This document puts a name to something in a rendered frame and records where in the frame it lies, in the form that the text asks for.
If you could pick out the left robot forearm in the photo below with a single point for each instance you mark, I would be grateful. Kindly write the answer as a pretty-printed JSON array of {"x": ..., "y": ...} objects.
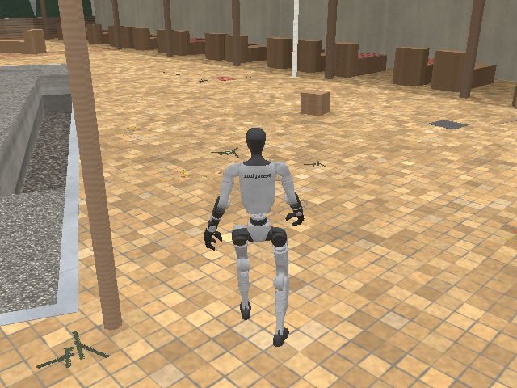
[{"x": 215, "y": 217}]

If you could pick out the robot left upper arm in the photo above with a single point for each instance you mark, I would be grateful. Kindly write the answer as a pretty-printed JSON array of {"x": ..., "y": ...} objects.
[{"x": 227, "y": 185}]

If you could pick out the left robot foot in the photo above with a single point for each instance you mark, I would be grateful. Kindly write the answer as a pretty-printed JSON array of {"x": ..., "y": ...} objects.
[{"x": 245, "y": 312}]

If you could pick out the robot right upper arm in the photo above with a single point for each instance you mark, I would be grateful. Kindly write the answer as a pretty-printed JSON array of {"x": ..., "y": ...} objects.
[{"x": 282, "y": 169}]

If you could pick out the robot left hand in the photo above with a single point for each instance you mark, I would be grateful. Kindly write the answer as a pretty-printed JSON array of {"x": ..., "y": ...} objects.
[{"x": 208, "y": 238}]

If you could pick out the robot right hand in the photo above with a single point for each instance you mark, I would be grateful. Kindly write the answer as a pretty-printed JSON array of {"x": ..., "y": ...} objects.
[{"x": 298, "y": 222}]

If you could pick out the left robot thigh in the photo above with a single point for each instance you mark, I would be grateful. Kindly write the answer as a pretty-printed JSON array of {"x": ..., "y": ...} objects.
[{"x": 240, "y": 242}]

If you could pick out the right robot forearm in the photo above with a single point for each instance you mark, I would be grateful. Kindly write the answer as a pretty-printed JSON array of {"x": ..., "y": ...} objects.
[{"x": 297, "y": 208}]

